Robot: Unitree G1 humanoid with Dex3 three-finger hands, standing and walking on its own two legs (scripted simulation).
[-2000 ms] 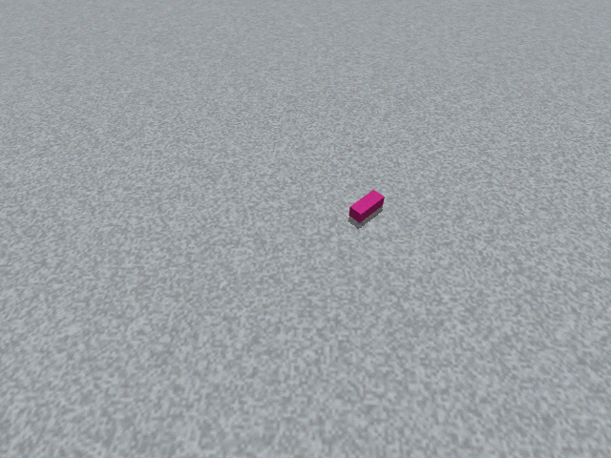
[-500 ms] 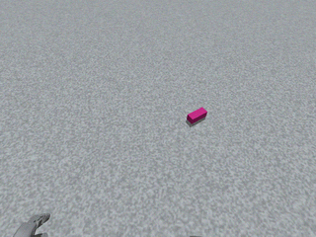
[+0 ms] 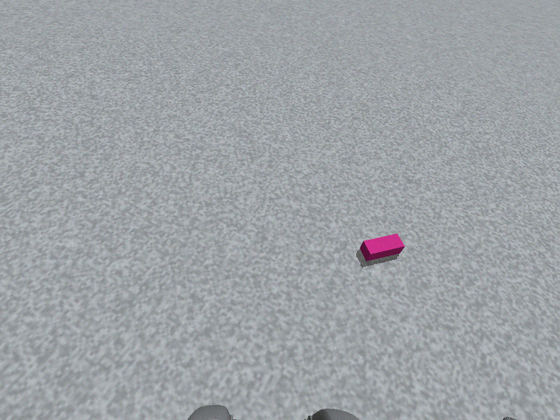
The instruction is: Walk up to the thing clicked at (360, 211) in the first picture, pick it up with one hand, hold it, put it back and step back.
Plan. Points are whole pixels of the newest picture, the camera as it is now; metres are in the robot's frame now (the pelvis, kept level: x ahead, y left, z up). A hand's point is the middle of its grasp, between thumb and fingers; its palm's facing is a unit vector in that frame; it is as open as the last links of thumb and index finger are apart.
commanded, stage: walk up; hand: left
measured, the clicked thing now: (382, 247) +0.87 -0.45 -0.72
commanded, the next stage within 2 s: none
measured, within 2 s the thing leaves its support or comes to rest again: neither
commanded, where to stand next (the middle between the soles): +0.59 -0.79 m, yaw +20 degrees
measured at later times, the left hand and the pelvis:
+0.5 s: hand (240, 416) +0.15 +0.07 -0.12, palm faces +0.17 -0.90 -0.39, open 7.4 cm; pelvis +0.15 -0.22 +0.01, yaw +9 degrees
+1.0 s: hand (325, 315) +0.32 -0.07 -0.15, palm faces +0.15 -0.93 -0.34, open 7.4 cm; pelvis +0.27 -0.38 -0.01, yaw +13 degrees
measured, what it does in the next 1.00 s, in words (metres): steps to the right: right foot, then left foot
